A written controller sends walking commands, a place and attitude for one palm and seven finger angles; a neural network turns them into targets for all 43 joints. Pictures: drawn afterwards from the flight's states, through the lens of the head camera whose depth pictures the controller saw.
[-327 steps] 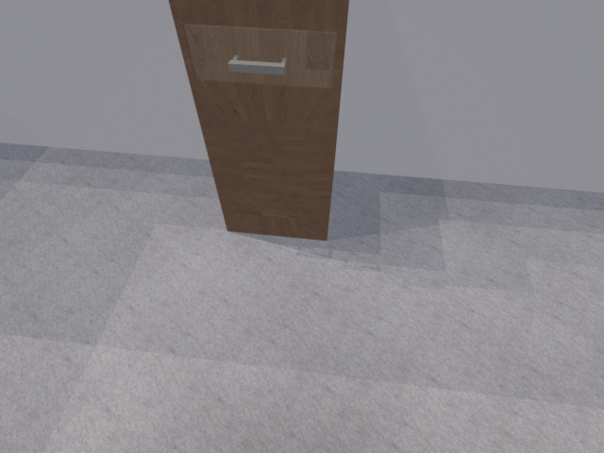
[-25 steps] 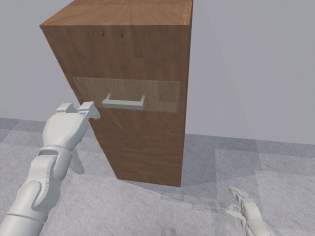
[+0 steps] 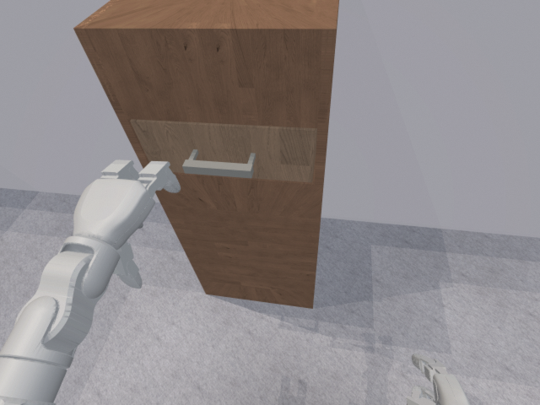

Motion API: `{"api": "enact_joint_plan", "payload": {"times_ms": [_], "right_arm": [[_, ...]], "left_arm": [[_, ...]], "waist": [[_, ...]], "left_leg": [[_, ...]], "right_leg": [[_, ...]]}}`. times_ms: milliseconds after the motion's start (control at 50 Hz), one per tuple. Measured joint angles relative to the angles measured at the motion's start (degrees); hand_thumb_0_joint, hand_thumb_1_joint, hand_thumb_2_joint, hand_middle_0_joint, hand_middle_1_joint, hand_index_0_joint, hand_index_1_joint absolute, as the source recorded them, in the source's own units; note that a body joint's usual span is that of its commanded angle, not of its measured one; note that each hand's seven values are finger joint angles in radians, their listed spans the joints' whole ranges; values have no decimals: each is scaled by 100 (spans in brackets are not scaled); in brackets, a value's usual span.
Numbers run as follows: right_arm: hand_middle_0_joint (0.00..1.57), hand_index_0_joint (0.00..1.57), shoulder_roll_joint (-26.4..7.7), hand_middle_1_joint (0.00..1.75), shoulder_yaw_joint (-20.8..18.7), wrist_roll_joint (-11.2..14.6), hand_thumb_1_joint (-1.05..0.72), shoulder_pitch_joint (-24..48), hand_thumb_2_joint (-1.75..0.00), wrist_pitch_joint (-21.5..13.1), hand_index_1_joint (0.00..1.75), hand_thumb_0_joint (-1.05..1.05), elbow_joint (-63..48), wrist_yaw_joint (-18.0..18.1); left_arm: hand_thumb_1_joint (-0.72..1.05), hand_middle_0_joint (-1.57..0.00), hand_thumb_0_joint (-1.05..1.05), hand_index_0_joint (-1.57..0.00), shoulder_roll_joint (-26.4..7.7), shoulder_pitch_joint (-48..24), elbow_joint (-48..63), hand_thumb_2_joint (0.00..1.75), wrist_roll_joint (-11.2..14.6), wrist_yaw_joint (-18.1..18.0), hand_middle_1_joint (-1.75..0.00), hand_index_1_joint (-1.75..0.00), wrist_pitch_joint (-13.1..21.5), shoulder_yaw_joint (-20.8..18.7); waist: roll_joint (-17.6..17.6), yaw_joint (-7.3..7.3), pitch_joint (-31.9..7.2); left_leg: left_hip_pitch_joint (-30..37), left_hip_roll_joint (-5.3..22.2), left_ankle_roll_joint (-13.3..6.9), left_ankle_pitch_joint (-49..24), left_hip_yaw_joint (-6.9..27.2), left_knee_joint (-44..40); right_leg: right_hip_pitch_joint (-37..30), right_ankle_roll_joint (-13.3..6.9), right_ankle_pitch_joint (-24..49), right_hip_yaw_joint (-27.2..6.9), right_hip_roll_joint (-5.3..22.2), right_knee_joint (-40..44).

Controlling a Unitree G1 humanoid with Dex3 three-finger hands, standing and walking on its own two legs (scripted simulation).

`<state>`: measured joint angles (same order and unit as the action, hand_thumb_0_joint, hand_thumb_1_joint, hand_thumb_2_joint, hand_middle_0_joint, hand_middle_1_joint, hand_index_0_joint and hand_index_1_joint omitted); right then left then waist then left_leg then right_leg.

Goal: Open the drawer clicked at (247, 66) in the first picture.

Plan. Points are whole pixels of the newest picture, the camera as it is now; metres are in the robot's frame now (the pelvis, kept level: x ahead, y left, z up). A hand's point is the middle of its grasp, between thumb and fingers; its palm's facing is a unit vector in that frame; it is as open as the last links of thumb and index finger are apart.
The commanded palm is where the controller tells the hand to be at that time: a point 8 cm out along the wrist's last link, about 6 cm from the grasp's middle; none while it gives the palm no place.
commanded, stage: move the hooked fingers above the handle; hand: left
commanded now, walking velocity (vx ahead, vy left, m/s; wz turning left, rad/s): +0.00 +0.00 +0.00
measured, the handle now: (220, 162) +0.56 +0.20 +0.01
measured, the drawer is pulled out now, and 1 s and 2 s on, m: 0.00 0.00 0.00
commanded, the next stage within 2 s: none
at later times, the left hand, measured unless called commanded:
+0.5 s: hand (162, 198) +0.36 +0.22 +0.11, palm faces +0.08 -0.06 -1.00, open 13.8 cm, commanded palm +0.33 +0.23 +0.16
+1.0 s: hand (173, 182) +0.42 +0.23 +0.09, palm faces +0.02 -0.03 -1.00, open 13.9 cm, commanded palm +0.40 +0.22 +0.14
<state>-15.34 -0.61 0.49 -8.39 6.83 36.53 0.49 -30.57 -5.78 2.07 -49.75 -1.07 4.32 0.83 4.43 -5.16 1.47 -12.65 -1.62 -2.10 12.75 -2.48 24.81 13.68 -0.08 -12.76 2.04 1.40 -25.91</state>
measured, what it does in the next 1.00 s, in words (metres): stands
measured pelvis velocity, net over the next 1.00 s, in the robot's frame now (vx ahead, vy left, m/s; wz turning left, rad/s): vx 0.02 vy -0.01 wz -0.01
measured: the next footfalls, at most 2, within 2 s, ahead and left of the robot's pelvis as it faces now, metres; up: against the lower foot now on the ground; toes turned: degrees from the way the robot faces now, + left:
none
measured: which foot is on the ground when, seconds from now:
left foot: down 0.00-1.00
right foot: down 0.00-1.00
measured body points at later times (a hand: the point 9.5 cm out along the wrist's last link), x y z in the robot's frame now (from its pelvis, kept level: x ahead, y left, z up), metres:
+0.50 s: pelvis +0.00 -0.01 +0.00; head +0.03 -0.04 +0.45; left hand +0.35 +0.22 +0.17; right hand +0.18 -0.24 -0.12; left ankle +0.00 +0.09 -0.74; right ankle +0.01 -0.12 -0.74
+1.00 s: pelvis +0.02 -0.01 -0.01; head +0.06 -0.04 +0.44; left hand +0.41 +0.23 +0.14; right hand +0.15 -0.27 -0.14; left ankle +0.00 +0.09 -0.74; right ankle +0.01 -0.12 -0.74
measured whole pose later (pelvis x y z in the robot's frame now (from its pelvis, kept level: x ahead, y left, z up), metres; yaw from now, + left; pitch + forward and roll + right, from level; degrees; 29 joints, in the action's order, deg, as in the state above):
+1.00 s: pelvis +0.02 -0.01 -0.01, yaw -1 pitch +7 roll +0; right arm -15.2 -2.2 1.5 -11.9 7.7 37.6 1.4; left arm -29.2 -27.0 -27.6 -54.9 -4.8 2.0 3.0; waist 3.5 -1.6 -2.8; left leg -20.2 -0.6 -1.4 16.0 -2.8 29.0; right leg 21.6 -0.9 -15.9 1.6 0.4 -30.3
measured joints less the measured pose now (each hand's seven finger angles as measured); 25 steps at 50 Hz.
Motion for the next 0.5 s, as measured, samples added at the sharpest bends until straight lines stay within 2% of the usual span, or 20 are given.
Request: {"api": "enact_joint_plan", "payload": {"times_ms": [80, 160, 200, 300, 400, 500], "right_arm": [[20, 20, 39, 30, 21, 47, -91, 85, -90, 11, 30, 1, 43, -4], [20, 20, 60, 30, 68, 65, -91, 157, -90, 34, 30, 1, -9, 2], [20, 20, 65, 30, 91, 70, -91, 179, -90, 21, 30, 1, -37, 23], [20, 20, 114, 30, 147, 44, -91, 230, -90, -42, 30, 1, -51, 115], [20, 20, 161, 30, 117, 42, -91, 171, -90, -92, 30, 1, -6, 159], [20, 20, 108, 30, 68, 72, -91, 38, -90, -29, 30, 1, 82, 124]], "left_arm": [[-50, -32, 0, -33, 4, -173, -225, 30, 6, -107, -120, -120, -238, -55], [-50, -32, 0, -32, 53, -269, -408, 30, -23, 46, -120, -120, -523, 57], [-50, -32, 0, -32, 114, -352, -513, 30, -44, 148, -120, -120, -562, 208], [-50, -32, 0, -32, 204, -682, -911, 30, -181, 251, -120, -120, -260, 540], [-50, -33, 0, -33, 169, -1029, -1239, 30, -250, 16, -120, -120, 76, 494], [-50, -32, 0, -33, 150, -1370, -1684, 30, -269, -172, -120, -120, -85, 276]], "waist": [[17, -7, -35], [55, 18, -68], [64, 27, -75], [1, 64, -43], [-58, 110, -61], [-37, 159, -130]], "left_leg": [[-6, 0, 9, -34, 11, -23], [17, -3, 13, -61, 26, -52], [15, -8, 14, -67, 46, -48], [-23, -1, 31, -70, 77, -24], [-94, 39, 63, -42, 56, 7], [-185, 66, 82, -13, 21, 15]], "right_leg": [[11, -8, 19, 11, 0, 5], [-11, -13, 35, 25, 3, 21], [-18, -14, 30, 46, 8, 15], [17, -38, 16, 77, 2, -21], [102, -71, 0, 55, -38, -50], [217, -87, -24, 19, -65, -76]]}}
